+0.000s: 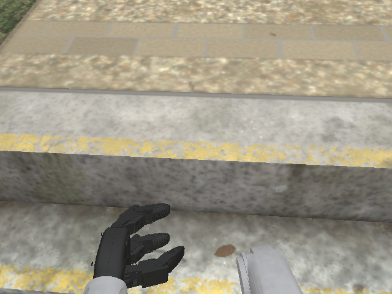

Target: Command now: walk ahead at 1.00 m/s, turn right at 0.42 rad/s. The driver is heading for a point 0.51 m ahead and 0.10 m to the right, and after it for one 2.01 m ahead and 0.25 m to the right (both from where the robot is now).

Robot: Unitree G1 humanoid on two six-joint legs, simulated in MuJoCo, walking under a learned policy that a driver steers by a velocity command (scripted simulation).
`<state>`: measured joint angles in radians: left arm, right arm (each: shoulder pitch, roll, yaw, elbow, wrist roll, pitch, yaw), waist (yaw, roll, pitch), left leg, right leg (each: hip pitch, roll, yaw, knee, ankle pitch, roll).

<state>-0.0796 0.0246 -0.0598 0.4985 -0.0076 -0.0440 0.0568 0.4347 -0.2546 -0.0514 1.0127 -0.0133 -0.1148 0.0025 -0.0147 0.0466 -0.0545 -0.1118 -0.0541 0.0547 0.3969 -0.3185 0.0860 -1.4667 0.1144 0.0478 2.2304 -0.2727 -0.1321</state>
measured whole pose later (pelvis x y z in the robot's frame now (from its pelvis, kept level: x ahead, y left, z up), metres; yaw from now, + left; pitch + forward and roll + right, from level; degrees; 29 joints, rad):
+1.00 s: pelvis +0.52 -0.27 +0.45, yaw -9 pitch +4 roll +0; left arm -0.14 0.06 -0.08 0.42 0.02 -0.05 -0.03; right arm 0.47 -0.17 -0.10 0.95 0.00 -0.12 0.03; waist -0.10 0.05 -0.05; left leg -0.23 0.11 -0.19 0.68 -0.14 0.12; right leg -1.04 -0.16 -0.04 1.57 -0.65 -0.04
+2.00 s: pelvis +1.36 -0.36 +0.61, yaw +11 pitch +0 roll -1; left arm 0.30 0.31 0.08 0.78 0.02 -0.03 -0.03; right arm 0.24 -0.30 -0.04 0.73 -0.05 -0.10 0.00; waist 0.02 0.03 0.05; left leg -0.31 -0.01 -0.05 1.39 -0.28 0.05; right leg -0.44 0.11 -0.05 0.60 -0.16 -0.11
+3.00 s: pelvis +2.35 -0.36 +0.63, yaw -6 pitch +1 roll -2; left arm 0.43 0.30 0.05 0.87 0.02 -0.08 -0.01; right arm 0.21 -0.27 -0.01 0.74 -0.04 -0.06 0.03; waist 0.02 0.03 -0.01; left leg -0.61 0.08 -0.04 1.19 -0.29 0.06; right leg -0.15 0.09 -0.06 0.41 -0.27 -0.08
